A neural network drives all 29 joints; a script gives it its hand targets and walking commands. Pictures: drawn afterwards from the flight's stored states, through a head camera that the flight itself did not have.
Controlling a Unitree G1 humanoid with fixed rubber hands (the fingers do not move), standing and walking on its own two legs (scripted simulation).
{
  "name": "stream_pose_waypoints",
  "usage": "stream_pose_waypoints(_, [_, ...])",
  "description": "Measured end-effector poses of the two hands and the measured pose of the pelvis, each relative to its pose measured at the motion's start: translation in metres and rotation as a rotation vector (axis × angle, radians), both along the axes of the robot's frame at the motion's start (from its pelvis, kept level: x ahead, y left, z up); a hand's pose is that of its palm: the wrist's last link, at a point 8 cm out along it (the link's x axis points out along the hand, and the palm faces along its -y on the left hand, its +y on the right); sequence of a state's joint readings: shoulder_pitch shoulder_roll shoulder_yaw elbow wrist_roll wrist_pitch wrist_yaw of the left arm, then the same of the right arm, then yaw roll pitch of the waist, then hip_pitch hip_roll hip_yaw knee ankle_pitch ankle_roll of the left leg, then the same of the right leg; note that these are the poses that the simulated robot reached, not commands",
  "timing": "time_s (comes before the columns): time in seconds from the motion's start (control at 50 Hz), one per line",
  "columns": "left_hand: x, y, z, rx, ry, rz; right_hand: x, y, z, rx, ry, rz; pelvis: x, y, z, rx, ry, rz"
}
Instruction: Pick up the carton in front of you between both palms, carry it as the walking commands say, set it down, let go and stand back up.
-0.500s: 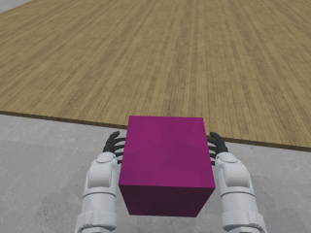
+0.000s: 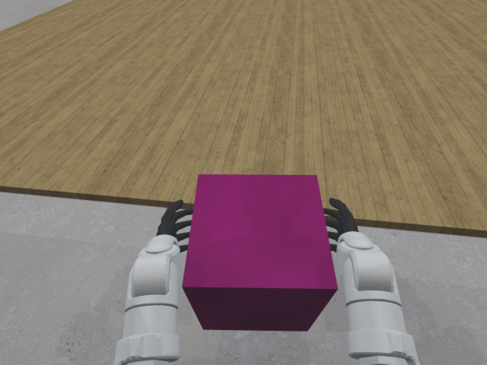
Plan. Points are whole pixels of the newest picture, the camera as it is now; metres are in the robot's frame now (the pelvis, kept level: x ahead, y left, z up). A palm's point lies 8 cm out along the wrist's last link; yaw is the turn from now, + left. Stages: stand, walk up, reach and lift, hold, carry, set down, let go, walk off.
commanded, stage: carry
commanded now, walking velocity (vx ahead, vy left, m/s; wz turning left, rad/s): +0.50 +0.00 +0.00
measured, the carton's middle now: (256, 257) +0.31 +0.01 -0.01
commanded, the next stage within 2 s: none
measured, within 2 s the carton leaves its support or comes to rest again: neither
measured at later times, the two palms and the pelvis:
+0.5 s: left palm (205, 171) +0.46 +0.11 +0.08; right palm (354, 173) +0.45 -0.19 +0.07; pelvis +0.22 -0.03 -0.02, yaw +1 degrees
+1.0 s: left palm (206, 84) +0.80 +0.14 +0.11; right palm (314, 78) +0.80 -0.16 +0.12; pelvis +0.52 -0.01 -0.03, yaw +0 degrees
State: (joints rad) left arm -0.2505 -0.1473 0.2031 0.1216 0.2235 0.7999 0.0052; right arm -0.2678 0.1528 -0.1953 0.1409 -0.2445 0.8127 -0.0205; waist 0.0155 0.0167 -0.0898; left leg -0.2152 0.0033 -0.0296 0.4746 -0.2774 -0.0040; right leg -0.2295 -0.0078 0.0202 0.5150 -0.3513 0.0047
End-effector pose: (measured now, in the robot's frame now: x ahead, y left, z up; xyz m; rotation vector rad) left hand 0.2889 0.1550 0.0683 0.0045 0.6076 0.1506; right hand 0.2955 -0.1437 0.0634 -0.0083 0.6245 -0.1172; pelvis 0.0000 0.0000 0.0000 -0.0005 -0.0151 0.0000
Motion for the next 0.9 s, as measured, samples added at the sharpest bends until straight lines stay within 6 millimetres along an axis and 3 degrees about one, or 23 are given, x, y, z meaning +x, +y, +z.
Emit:
stream_pose_waypoints(0.12, [0.031, -0.016, 0.024, -0.029, -0.072, 0.003, 0.026, -0.015, 0.022, 0.023, -0.072, -0.028, 0.034, -0.011, -0.004, -0.003, 0.049, 0.030])
stream_pose_waypoints(0.22, [0.060, -0.009, 0.033, -0.042, -0.077, 0.018, 0.057, -0.009, 0.035, 0.031, -0.077, -0.028, 0.075, -0.006, -0.005, 0.025, 0.082, 0.019])
stream_pose_waypoints(0.3, [0.084, -0.011, 0.032, -0.042, -0.042, 0.014, 0.077, -0.011, 0.031, 0.049, -0.044, -0.057, 0.111, -0.003, -0.005, 0.016, 0.107, -0.018])
stream_pose_waypoints(0.42, [0.130, -0.033, 0.025, -0.051, 0.027, -0.013, 0.110, -0.035, 0.021, 0.087, 0.020, -0.127, 0.172, -0.016, -0.001, -0.015, 0.121, -0.006])
stream_pose_waypoints(0.52, [0.176, -0.047, 0.009, -0.053, -0.003, 0.046, 0.168, -0.051, 0.009, 0.103, -0.011, -0.107, 0.230, -0.039, -0.022, -0.011, 0.087, 0.019])
stream_pose_waypoints(0.6, [0.202, -0.044, 0.008, -0.079, 0.048, 0.116, 0.213, -0.047, 0.010, 0.108, 0.044, -0.052, 0.270, -0.049, -0.011, -0.008, 0.093, 0.038])
stream_pose_waypoints(0.68, [0.237, -0.042, 0.023, -0.088, 0.047, 0.146, 0.258, -0.044, 0.022, 0.108, 0.046, -0.023, 0.313, -0.053, 0.004, 0.013, 0.101, 0.038])
stream_pose_waypoints(0.82, [0.332, -0.043, 0.052, -0.075, -0.061, 0.103, 0.342, -0.046, 0.047, 0.114, -0.064, -0.063, 0.399, -0.044, 0.008, 0.029, 0.096, 0.027])
stream_pose_waypoints(0.9, [0.401, -0.033, 0.054, -0.083, -0.109, 0.081, 0.406, -0.037, 0.053, 0.101, -0.114, -0.076, 0.453, -0.033, -0.004, 0.013, 0.083, 0.016])
